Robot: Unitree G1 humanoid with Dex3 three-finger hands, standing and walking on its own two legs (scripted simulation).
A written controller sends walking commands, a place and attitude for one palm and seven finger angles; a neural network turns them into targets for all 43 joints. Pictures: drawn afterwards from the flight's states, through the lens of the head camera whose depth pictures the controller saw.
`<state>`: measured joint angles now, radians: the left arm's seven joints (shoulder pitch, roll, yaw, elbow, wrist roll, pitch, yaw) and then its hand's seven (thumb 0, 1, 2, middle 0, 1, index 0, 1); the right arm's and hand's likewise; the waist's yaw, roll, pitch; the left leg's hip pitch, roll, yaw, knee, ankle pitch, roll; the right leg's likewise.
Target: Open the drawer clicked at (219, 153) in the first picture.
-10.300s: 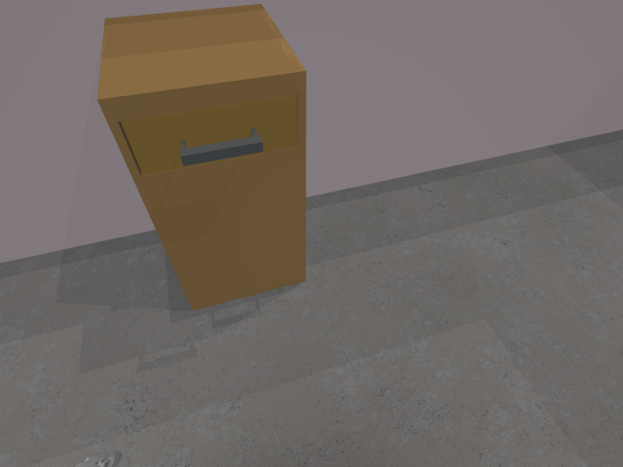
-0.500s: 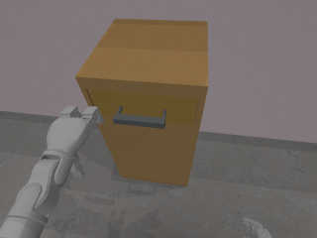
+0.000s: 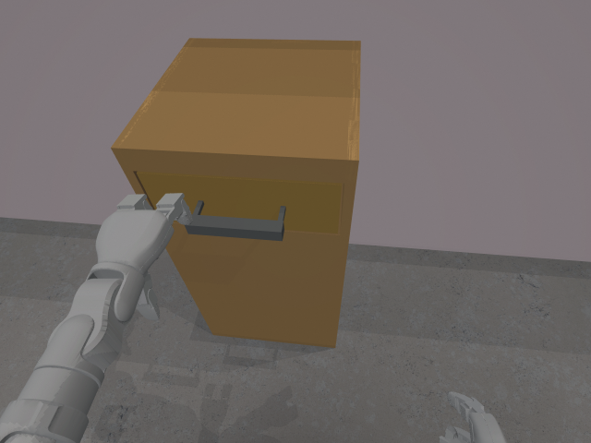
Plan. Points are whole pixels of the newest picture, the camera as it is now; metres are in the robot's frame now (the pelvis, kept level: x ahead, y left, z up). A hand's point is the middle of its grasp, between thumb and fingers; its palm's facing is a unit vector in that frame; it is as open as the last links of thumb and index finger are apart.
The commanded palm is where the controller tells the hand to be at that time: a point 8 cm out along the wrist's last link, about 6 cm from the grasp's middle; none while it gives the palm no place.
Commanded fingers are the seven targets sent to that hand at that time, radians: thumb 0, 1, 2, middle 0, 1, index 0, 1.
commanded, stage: move the hooked fingers above the handle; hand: left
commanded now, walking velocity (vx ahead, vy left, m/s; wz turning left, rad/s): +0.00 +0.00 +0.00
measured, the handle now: (237, 217) +0.51 +0.17 -0.05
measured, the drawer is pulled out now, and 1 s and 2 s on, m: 0.00 0.00 0.00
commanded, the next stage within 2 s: none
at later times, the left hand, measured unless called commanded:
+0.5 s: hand (184, 240) +0.38 +0.22 +0.04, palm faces +0.00 -0.07 -1.00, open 13.8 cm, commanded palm +0.36 +0.22 +0.10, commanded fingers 0.00 -0.50 0.30 -0.30 -1.20 -0.30 -1.20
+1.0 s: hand (207, 225) +0.44 +0.20 +0.01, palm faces -0.04 -0.05 -1.00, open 13.8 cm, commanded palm +0.42 +0.20 +0.07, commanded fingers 0.00 -0.50 0.30 -0.30 -1.20 -0.30 -1.20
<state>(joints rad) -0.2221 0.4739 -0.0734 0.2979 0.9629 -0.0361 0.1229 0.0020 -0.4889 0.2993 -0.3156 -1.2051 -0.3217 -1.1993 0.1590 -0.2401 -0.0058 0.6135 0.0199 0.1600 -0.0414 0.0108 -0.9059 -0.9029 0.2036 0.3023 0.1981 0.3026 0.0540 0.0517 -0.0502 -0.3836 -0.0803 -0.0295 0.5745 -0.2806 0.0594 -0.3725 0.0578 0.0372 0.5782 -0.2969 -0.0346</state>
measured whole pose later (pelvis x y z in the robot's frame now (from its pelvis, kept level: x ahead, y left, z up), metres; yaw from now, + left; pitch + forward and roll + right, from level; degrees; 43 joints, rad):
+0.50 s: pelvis +0.03 -0.01 -0.01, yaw -1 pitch +10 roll +0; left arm -0.26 0.43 -0.08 0.38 0.99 -0.02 0.19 0.00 -0.49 0.30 -0.32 -1.20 -0.32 -1.20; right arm 0.20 -0.25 -0.04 0.62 0.02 0.18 -0.04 0.01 -0.91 -0.90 0.20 0.30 0.20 0.30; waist 0.03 0.05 -0.11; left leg -0.46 -0.07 -0.02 0.64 -0.35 0.05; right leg -0.46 0.07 0.05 0.64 -0.36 -0.04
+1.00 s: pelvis +0.02 +0.00 -0.02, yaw -1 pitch +14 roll -1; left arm -0.54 0.39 -0.13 0.74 1.05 -0.02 0.26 0.00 -0.49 0.30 -0.32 -1.20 -0.32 -1.20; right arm 0.27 -0.24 -0.05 0.64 0.02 0.20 -0.03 0.01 -0.91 -0.90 0.20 0.30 0.20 0.30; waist -0.02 0.04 -0.14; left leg -0.58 -0.07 -0.01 0.71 -0.37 0.07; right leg -0.56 0.07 0.04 0.70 -0.37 -0.03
